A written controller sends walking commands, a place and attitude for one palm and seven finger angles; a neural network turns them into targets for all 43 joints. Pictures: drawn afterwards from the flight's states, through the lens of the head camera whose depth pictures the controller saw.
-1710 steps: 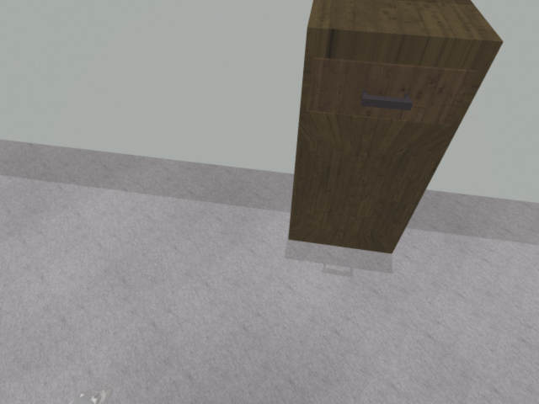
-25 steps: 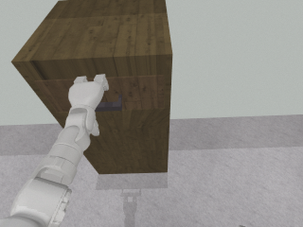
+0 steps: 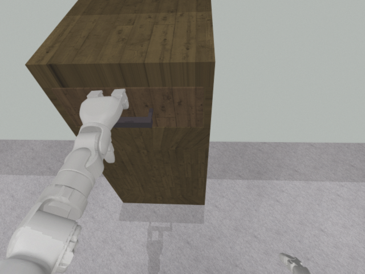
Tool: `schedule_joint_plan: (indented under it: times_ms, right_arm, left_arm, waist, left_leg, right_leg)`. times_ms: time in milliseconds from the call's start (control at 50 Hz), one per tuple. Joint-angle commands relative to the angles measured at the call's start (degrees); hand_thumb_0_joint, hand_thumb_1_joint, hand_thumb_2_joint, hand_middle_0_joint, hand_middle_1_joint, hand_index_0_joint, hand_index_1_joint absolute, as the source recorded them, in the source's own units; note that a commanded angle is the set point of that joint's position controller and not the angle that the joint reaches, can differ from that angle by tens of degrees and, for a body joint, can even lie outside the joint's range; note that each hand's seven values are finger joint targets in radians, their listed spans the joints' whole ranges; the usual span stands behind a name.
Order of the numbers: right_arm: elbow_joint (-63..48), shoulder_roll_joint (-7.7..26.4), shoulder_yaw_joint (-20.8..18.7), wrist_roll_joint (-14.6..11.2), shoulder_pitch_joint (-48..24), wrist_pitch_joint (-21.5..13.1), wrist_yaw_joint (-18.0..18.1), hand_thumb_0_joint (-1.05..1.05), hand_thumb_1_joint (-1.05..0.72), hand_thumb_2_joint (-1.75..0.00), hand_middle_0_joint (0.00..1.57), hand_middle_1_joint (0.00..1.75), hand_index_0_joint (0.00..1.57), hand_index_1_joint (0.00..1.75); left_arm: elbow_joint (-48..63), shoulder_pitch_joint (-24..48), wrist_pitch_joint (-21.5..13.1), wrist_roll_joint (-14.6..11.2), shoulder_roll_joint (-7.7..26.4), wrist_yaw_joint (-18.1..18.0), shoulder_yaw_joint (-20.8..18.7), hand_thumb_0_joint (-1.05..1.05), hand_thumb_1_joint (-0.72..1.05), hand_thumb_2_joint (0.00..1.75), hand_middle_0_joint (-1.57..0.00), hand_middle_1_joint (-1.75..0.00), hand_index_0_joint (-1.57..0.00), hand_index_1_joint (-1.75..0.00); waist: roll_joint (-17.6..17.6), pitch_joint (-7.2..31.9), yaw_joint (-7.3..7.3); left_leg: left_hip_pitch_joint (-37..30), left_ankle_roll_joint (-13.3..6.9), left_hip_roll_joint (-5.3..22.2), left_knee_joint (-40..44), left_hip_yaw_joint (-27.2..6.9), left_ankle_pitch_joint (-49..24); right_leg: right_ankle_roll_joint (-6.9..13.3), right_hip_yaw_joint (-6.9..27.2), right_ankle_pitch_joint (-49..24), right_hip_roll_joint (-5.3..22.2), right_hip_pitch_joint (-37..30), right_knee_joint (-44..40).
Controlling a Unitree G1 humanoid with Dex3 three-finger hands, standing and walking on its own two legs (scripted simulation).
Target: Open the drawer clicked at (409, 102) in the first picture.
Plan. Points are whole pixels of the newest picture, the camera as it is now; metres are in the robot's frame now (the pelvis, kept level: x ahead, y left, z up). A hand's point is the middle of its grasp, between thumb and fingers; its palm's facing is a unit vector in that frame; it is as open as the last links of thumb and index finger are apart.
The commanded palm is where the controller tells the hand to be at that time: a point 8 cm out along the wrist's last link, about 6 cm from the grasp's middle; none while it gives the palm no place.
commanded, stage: re-aim the fingers above the handle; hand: left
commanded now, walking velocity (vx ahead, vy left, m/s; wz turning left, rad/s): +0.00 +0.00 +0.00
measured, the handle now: (130, 116) +0.52 +0.18 +0.01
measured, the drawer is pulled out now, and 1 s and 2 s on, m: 0.00 0.00 0.00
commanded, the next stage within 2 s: lower the fingers behind the handle in 1.76 s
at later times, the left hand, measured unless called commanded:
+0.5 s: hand (111, 128) +0.43 +0.20 +0.07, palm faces -0.06 -0.01 -1.00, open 13.8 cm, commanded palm +0.41 +0.19 +0.12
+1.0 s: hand (112, 138) +0.41 +0.19 +0.05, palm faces -0.16 -0.05 -0.99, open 13.8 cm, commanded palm +0.41 +0.19 +0.12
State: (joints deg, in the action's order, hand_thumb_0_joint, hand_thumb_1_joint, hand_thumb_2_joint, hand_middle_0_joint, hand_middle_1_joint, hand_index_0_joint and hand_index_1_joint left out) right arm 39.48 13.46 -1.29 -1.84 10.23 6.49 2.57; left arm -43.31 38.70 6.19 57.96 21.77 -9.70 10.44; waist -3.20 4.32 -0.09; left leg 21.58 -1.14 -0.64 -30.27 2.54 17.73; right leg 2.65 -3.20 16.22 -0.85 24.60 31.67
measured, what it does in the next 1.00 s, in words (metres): stands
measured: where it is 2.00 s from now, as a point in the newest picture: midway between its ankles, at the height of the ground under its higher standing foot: outside the picture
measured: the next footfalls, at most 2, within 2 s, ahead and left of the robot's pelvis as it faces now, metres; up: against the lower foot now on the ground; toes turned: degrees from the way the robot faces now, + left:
none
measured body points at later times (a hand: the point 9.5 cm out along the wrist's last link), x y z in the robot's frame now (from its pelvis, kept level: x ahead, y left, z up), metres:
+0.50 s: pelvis -0.01 +0.00 +0.00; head +0.03 -0.03 +0.45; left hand +0.43 +0.19 +0.12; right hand +0.07 -0.26 -0.14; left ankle -0.03 +0.11 -0.73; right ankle -0.01 -0.09 -0.73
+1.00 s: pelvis +0.00 +0.01 +0.00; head +0.04 -0.02 +0.45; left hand +0.41 +0.19 +0.10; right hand +0.10 -0.25 -0.13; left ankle -0.03 +0.11 -0.73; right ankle -0.01 -0.09 -0.73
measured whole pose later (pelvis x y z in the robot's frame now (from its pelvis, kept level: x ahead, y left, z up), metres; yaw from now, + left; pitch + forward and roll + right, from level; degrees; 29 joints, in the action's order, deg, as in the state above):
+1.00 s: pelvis +0.00 +0.01 +0.00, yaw +0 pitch +9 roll +0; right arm 39.7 14.8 -2.5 -1.7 14.5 5.5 3.6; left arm -40.1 35.7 3.3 54.1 22.7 -3.1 13.3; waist -3.3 4.0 -0.7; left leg 21.6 -1.8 -1.1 -30.0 2.2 17.2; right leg 2.0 -3.4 15.4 -0.4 24.0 30.6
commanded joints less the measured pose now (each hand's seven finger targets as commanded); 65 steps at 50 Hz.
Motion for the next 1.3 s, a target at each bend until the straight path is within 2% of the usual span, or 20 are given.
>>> schedule_joint_plan:
  times_ms: [0,80,180,260,360,380,480,580,640,720,800,880,940,980,1020,1080,1160,1200,1240,1280]
  right_arm:
    - [-6.5,8.0,-3.0,0.1,1.8,-1.8,0.7,0.0,-0.9,-0.9,0.2,0.3,0.2,0.3]
    - [-6.3,8.3,-3.1,0.4,2.8,-1.7,0.8,0.0,-0.9,-0.9,0.2,0.3,0.2,0.3]
    - [-5.1,7.7,-3.3,0.6,3.5,-2.4,0.3,0.0,-0.9,-0.9,0.2,0.3,0.2,0.3]
    - [-4.0,7.9,-3.5,0.3,3.7,-3.3,-0.3,0.0,-0.9,-0.9,0.2,0.3,0.2,0.3]
    - [-4.2,9.0,-3.9,-0.7,3.9,-3.1,-0.3,0.0,-0.9,-0.9,0.2,0.3,0.2,0.3]
    - [-5.0,9.3,-4.0,-0.8,3.7,-3.0,-0.3,0.0,-0.9,-0.9,0.2,0.3,0.2,0.3]
    - [-5.5,8.9,-3.8,-0.4,3.7,-3.1,0.9,0.0,-0.9,-0.9,0.2,0.3,0.2,0.3]
    - [-4.5,8.3,-3.2,0.4,4.4,-3.4,0.9,0.0,-0.9,-0.9,0.2,0.3,0.2,0.3]
    - [-4.3,7.1,-2.6,0.5,3.0,-3.8,0.6,0.0,-0.9,-0.9,0.2,0.3,0.2,0.3]
    - [-4.6,7.5,-1.8,0.1,0.6,-3.7,0.3,0.0,-0.9,-0.9,0.2,0.3,0.2,0.3]
    - [-5.7,9.3,-2.6,-0.9,1.8,-2.6,0.1,0.0,-0.9,-0.9,0.2,0.3,0.2,0.3]
    - [-7.7,9.4,-3.7,-0.7,1.8,-2.9,1.4,0.0,-0.9,-0.9,0.2,0.3,0.2,0.3]
    - [-6.6,8.7,-3.6,0.5,3.2,-3.5,2.1,0.0,-0.9,-0.9,0.2,0.3,0.2,0.3]
    - [-6.1,7.8,-3.7,0.8,4.2,-3.6,1.9,0.0,-0.9,-0.9,0.2,0.3,0.2,0.3]
    - [-4.2,7.4,-3.8,0.8,5.6,-3.6,1.4,0.0,-0.9,-0.9,0.2,0.3,0.2,0.3]
    - [-2.8,7.2,-2.9,1.0,4.5,-3.7,0.3,0.0,-0.9,-0.9,0.2,0.3,0.2,0.3]
    - [-3.3,7.0,-1.7,0.4,0.3,-3.2,-0.4,0.0,-0.9,-0.9,0.2,0.3,0.2,0.3]
    - [-3.3,7.8,-1.6,0.1,0.1,-2.3,-0.8,0.0,-0.9,-0.9,0.2,0.3,0.2,0.3]
    - [-4.9,9.2,-2.2,-0.6,0.2,-1.1,-0.8,0.0,-0.9,-0.9,0.2,0.3,0.2,0.3]
    - [-7.3,10.3,-2.9,-1.3,-0.2,-0.4,-0.2,0.0,-0.9,-0.9,0.2,0.3,0.2,0.3]
  left_arm:
    - [13.4,22.8,-3.4,-1.0,6.4,0.6,-1.4,0.0,-0.5,0.3,-0.3,-1.2,-0.3,-1.2]
    - [14.0,21.0,-7.2,-1.0,12.9,-0.4,-7.7,0.0,-0.5,0.3,-0.3,-1.2,-0.3,-1.2]
    - [14.1,22.8,-8.4,1.7,18.8,-7.4,-14.1,0.0,-0.5,0.3,-0.3,-1.2,-0.3,-1.2]
    - [9.9,23.9,-4.4,2.6,16.3,-10.7,-11.9,0.0,-0.5,0.3,-0.3,-1.2,-0.3,-1.2]
    - [5.2,23.3,0.8,0.5,10.2,-6.3,-5.2,0.0,-0.5,0.3,-0.3,-1.2,-0.3,-1.2]
    - [6.7,23.3,0.7,-0.4,7.6,-4.6,-2.7,0.0,-0.5,0.3,-0.3,-1.2,-0.3,-1.2]
    - [12.3,26.3,-4.8,-1.5,5.3,0.1,0.3,0.0,-0.5,0.3,-0.3,-1.2,-0.3,-1.2]
    - [12.9,28.6,-9.2,1.4,15.7,-5.4,-9.9,0.0,-0.5,0.3,-0.3,-1.2,-0.3,-1.2]
    - [10.1,27.3,-7.0,2.8,19.3,-10.8,-14.5,0.0,-0.5,0.3,-0.3,-1.2,-0.3,-1.2]
    - [4.1,22.4,0.2,3.6,19.1,-12.7,-13.1,0.0,-0.5,0.3,-0.3,-1.2,-0.3,-1.2]
    - [-1.0,20.0,5.6,1.1,11.3,-5.3,-5.3,0.0,-0.5,0.3,-0.3,-1.2,-0.3,-1.2]
    - [13.9,25.2,-0.3,-3.6,0.1,4.1,5.3,0.0,-0.5,0.3,-0.3,-1.2,-0.3,-1.2]
    - [21.9,25.7,-8.6,-3.8,5.6,5.3,1.4,0.0,-0.5,0.3,-0.3,-1.2,-0.3,-1.2]
    - [26.8,28.9,-12.9,-2.7,7.7,2.7,-0.6,0.0,-0.5,0.3,-0.3,-1.2,-0.3,-1.2]
    - [23.1,28.3,-14.3,-0.5,14.7,-2.7,-9.0,0.0,-0.5,0.3,-0.3,-1.2,-0.3,-1.2]
    - [15.5,27.0,-10.5,1.5,21.7,-11.1,-17.6,0.0,-0.5,0.3,-0.3,-1.2,-0.3,-1.2]
    - [6.9,22.8,0.3,3.0,17.2,-15.0,-12.3,0.0,-0.5,0.3,-0.3,-1.2,-0.3,-1.2]
    - [-0.4,18.9,6.4,3.7,15.8,-13.0,-10.5,0.0,-0.5,0.3,-0.3,-1.2,-0.3,-1.2]
    - [-1.3,17.4,10.6,1.5,11.8,-7.6,-6.1,0.0,-0.5,0.3,-0.3,-1.2,-0.3,-1.2]
    - [3.4,16.6,10.8,-2.0,6.6,-0.5,-1.1,0.0,-0.5,0.3,-0.3,-1.2,-0.3,-1.2]
  waist:
    - [4.7,21.6,-2.27]
    - [6.2,21.0,-0.81]
    - [2.2,22.4,1.15]
    - [1.2,21.3,0.03]
    - [5.6,21.1,-2.4]
    - [5.2,21.7,-2.88]
    - [5.3,18.8,-4.2]
    - [2.5,19.9,-0.93]
    - [1.8,20.5,1.02]
    - [3.5,20.8,2.27]
    - [7.4,20.9,-1.05]
    - [7.9,21.3,-5.82]
    - [2.9,21.4,-4.55]
    - [-1.0,22.4,-3.62]
    - [-1.5,22.5,-1.41]
    - [0.9,20.8,1.51]
    - [1.3,21.2,2.68]
    - [3.3,22.8,2.73]
    - [7.2,23.5,0.7]
    - [11.3,24.2,-1.77]
  left_leg:
    - [-7.0,-1.4,-1.7,-0.2,-0.6,-22.1]
    - [-4.1,-1.3,-1.9,-0.1,-1.0,-21.0]
    - [-2.5,-0.6,-1.7,0.2,-0.8,-21.8]
    - [-2.6,-0.4,-1.0,0.9,0.1,-20.5]
    - [-4.4,-1.2,-0.9,1.8,0.4,-17.6]
    - [-5.2,-1.2,-1.0,1.8,0.2,-18.2]
    - [-7.4,-1.7,-1.2,1.5,-1.2,-17.7]
    - [-5.9,-0.9,-1.3,1.2,-1.6,-19.0]
    - [-2.3,-0.3,-1.4,1.4,-0.6,-19.3]
    - [-0.4,0.1,-1.1,2.6,1.1,-18.7]
    - [-3.0,-0.8,-0.8,2.7,1.5,-18.5]
    - [-9.6,-2.2,-1.1,1.1,-0.5,-20.4]
    - [-12.2,-2.2,-1.7,-0.5,-2.3,-22.9]
    - [-13.5,-1.3,-1.6,-1.4,-3.0,-26.0]
    - [-12.0,0.0,-1.1,-2.3,-3.3,-29.8]
    - [-3.5,1.0,-1.6,-0.9,-2.2,-25.5]
    - [-1.3,1.2,-1.2,1.2,0.8,-21.7]
    - [-1.3,1.1,-0.7,2.1,1.2,-22.5]
    - [-2.8,0.1,-0.5,2.4,1.6,-22.1]
    - [-4.5,-1.2,-0.8,2.1,1.1,-22.5]
  right_leg:
    - [-1.0,3.8,-25.2,0.2,-13.0,-2.1]
    - [-1.0,4.2,-25.3,0.3,-14.8,-1.7]
    - [-0.3,4.4,-22.9,-0.2,-14.2,-0.5]
    - [-0.3,4.0,-20.9,-0.4,-12.1,-0.9]
    - [-1.0,3.8,-19.1,-0.5,-12.2,-3.2]
    - [-0.9,3.9,-19.6,-0.5,-12.6,-3.6]
    - [-1.0,3.7,-18.4,-0.3,-9.6,-4.1]
    - [-0.2,3.6,-17.0,-0.5,-9.6,-2.1]
    - [-0.1,4.0,-18.5,-0.4,-12.1,-1.1]
    - [-0.5,4.2,-19.7,-0.1,-15.1,-1.4]
    - [-1.2,3.5,-21.1,-0.2,-14.6,-3.0]
    - [-1.7,3.4,-22.7,-0.1,-11.6,-4.3]
    - [-1.2,3.6,-21.7,-0.3,-8.7,-2.9]
    - [-0.6,3.4,-21.1,-0.5,-6.8,-1.9]
    - [-0.1,2.9,-22.0,-0.9,-6.2,-0.3]
    - [0.4,2.7,-20.9,-1.0,-9.6,0.7]
    - [0.0,3.2,-20.6,-0.4,-12.5,0.2]
    - [-0.3,3.1,-22.1,-0.4,-14.9,-0.2]
    - [-0.9,3.0,-23.8,-0.5,-16.0,-1.8]
    - [-1.5,3.0,-27.0,-0.2,-17.8,-2.8]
